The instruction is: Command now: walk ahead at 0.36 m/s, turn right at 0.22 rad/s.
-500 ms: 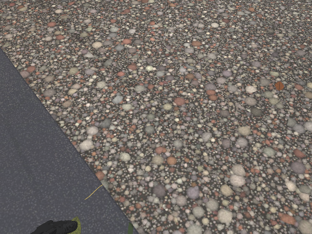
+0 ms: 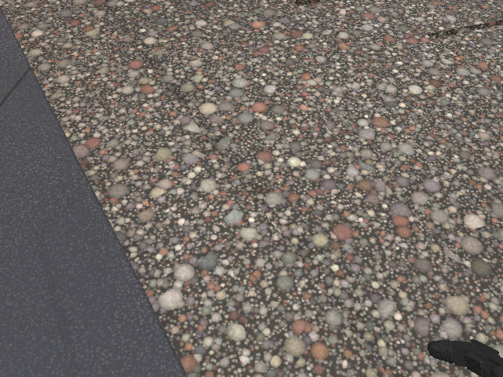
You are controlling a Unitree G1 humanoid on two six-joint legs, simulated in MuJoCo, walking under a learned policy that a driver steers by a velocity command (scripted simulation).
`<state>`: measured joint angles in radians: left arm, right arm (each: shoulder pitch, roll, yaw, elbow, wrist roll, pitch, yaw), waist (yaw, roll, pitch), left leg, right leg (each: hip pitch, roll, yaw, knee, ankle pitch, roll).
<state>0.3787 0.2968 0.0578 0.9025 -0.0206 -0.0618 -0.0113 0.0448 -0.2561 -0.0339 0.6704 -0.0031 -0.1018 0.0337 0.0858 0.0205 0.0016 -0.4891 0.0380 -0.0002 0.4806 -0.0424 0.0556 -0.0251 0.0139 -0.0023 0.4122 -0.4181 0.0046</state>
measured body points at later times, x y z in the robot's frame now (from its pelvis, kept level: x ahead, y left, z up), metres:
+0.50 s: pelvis +0.11 -0.02 -0.01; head +0.14 -0.04 +0.44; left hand +0.34 +0.21 -0.10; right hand +0.16 -0.32 -0.13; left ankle +0.13 +0.12 -0.73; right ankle +0.11 -0.13 -0.75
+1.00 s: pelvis +0.12 -0.01 -0.02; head +0.14 -0.03 +0.43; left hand +0.41 +0.13 -0.10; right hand +0.11 -0.32 -0.12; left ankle +0.18 +0.12 -0.73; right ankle +0.10 -0.13 -0.76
